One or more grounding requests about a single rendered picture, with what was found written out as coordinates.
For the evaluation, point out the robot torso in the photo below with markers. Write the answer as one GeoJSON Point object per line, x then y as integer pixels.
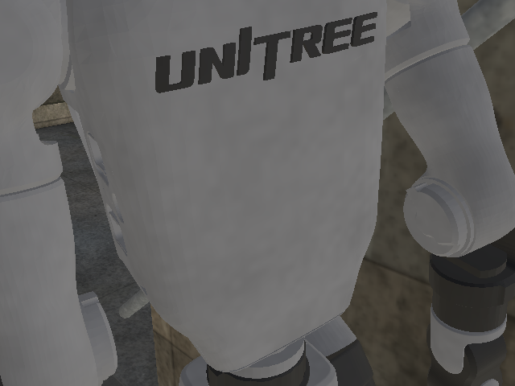
{"type": "Point", "coordinates": [237, 148]}

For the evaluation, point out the right robot forearm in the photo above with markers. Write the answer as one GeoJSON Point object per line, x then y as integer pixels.
{"type": "Point", "coordinates": [468, 314]}

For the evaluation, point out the robot right thigh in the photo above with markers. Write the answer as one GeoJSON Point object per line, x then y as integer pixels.
{"type": "Point", "coordinates": [339, 345]}

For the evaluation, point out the right robot upper arm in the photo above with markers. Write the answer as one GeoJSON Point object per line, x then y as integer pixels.
{"type": "Point", "coordinates": [466, 198]}

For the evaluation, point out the left robot upper arm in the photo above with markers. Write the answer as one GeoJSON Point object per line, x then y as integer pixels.
{"type": "Point", "coordinates": [49, 335]}

